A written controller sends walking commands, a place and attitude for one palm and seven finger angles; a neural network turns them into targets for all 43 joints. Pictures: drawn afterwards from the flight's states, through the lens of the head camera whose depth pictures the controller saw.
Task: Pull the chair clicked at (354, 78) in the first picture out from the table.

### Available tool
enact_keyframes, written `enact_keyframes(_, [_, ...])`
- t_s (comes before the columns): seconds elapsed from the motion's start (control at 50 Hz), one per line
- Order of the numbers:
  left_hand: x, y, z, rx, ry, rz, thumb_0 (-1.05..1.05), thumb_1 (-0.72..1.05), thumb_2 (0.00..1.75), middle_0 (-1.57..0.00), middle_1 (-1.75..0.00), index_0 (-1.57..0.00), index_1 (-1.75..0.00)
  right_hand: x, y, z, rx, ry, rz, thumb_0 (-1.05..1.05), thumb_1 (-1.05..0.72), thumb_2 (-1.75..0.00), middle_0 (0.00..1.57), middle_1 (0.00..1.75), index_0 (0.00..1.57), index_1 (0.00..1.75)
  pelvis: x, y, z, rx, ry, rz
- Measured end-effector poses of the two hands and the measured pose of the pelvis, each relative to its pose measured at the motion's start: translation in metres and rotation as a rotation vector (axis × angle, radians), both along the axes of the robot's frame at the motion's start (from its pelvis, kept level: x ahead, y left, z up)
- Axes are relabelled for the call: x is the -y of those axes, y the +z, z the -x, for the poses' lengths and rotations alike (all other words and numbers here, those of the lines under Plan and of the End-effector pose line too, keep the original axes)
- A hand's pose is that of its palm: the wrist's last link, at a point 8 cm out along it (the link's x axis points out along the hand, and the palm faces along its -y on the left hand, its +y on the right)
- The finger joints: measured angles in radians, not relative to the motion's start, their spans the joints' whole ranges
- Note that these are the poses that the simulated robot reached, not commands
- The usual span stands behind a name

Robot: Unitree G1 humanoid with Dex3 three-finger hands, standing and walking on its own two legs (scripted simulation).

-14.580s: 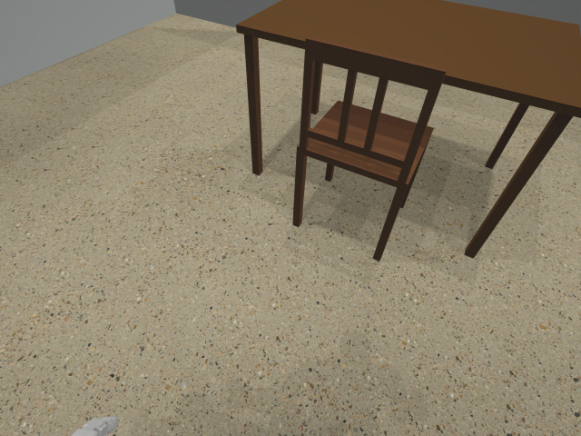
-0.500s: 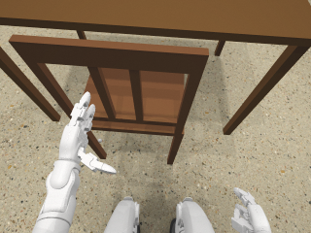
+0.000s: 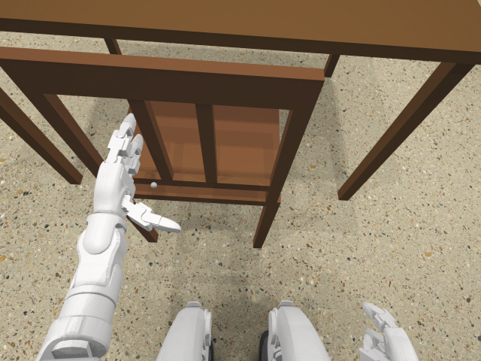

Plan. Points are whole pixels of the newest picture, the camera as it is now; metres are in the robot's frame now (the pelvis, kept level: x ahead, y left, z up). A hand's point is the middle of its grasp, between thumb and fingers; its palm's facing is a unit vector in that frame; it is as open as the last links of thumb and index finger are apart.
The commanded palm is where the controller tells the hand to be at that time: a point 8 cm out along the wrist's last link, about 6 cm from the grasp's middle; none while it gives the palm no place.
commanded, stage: push the fingers through the gap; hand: left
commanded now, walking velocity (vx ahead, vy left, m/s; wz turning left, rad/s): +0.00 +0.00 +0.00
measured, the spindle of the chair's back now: (155, 143) +0.48 +0.16 +0.00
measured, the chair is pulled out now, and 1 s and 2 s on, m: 0.00 0.00 0.00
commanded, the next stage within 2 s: hook a spindle and tug to test in 1.06 s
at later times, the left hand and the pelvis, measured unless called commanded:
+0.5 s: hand (159, 162) +0.43 +0.15 +0.02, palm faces -0.01 -1.00 -0.05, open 16.9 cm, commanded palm +0.41 +0.19 +0.02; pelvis +0.00 +0.00 +0.00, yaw +0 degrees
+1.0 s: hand (161, 152) +0.45 +0.14 +0.02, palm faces +0.00 -1.00 -0.04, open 16.9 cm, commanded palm +0.43 +0.19 +0.02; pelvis -0.01 +0.00 +0.00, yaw -1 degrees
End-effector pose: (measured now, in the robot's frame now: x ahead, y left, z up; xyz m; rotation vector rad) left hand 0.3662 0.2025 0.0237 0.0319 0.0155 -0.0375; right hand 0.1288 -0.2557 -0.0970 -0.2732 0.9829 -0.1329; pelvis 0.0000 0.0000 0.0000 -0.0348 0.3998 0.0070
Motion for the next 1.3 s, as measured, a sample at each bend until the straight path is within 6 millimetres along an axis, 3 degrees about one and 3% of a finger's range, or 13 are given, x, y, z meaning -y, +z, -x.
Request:
enact_keyframes(0.74, [0.009,0.001,-0.069,0.005,0.027,-0.008,-0.01,-0.5,0.3,-0.06,-0.08,-0.06,-0.08,0.014,-0.012,0.065,-0.178,-0.07,0.015,0.01,-0.9,-0.9,0.2,0.3,0.2,0.3,0.003,-0.005,0.006,-0.032,-0.01,-0.004])
enact_keyframes(0.96, [0.005,-0.002,-0.061,-0.007,0.036,-0.012,-0.01,-0.5,0.3,-0.06,-0.08,-0.06,-0.08,0.01,-0.01,0.081,-0.217,-0.093,-0.005,0.01,-0.9,-0.9,0.2,0.3,0.2,0.3,0.001,-0.002,0.006,-0.028,-0.02,-0.005])
enact_keyframes(1.3, [0.003,-0.005,-0.068,-0.011,0.035,-0.001,-0.01,-0.5,0.3,-0.08,-0.15,-0.09,-0.16,0.006,-0.008,0.07,-0.197,-0.084,0.007,0.01,-0.9,-0.9,0.2,0.3,0.2,0.3,-0.005,-0.004,0.006,-0.035,-0.018,0.003])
